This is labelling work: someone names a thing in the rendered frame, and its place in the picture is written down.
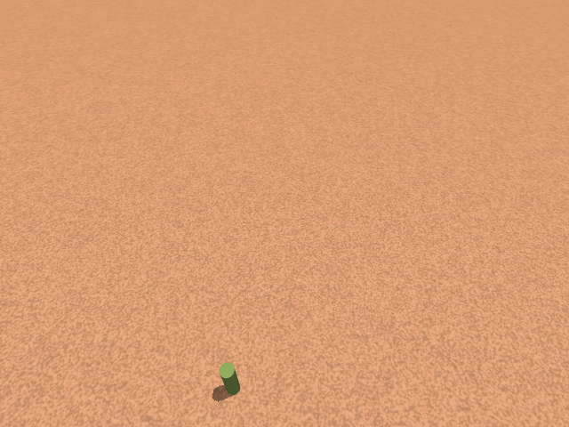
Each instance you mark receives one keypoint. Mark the can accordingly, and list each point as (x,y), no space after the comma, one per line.
(228,376)

